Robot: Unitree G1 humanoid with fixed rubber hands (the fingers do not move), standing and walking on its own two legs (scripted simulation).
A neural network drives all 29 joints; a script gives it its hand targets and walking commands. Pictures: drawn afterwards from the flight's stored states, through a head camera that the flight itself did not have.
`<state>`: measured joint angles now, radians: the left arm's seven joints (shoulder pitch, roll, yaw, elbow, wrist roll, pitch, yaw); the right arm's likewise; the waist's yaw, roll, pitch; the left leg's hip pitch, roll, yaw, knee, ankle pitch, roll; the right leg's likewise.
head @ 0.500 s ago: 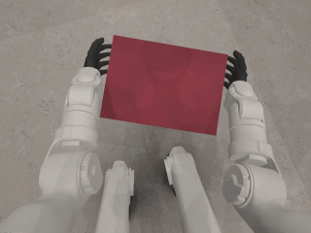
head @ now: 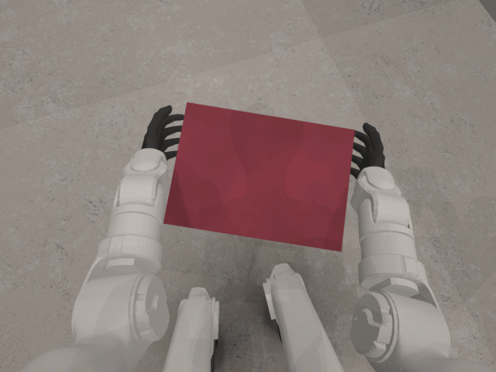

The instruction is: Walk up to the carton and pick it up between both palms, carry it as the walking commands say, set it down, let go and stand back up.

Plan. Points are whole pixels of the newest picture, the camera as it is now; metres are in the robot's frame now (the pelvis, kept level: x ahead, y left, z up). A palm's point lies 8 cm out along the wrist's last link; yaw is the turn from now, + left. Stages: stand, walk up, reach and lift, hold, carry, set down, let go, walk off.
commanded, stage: reach and lift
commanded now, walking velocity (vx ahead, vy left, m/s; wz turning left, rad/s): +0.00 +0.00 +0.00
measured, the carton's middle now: (257, 184) +0.42 -0.07 -0.14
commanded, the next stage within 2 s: none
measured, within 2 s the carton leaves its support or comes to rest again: neither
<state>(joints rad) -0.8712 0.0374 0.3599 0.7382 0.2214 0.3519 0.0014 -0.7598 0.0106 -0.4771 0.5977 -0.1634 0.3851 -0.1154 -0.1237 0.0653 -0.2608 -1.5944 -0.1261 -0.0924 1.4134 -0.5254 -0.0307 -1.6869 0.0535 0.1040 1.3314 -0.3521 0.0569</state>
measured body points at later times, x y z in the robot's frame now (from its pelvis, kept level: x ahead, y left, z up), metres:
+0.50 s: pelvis +0.02 +0.00 +0.07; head +0.18 -0.02 +0.49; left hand +0.47 +0.10 +0.02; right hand +0.39 -0.25 +0.02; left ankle +0.05 +0.12 -0.57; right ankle +0.11 -0.14 -0.57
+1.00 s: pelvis +0.04 +0.00 +0.13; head +0.16 -0.02 +0.56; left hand +0.45 +0.11 +0.09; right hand +0.37 -0.24 +0.09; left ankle +0.05 +0.12 -0.57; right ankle +0.11 -0.14 -0.57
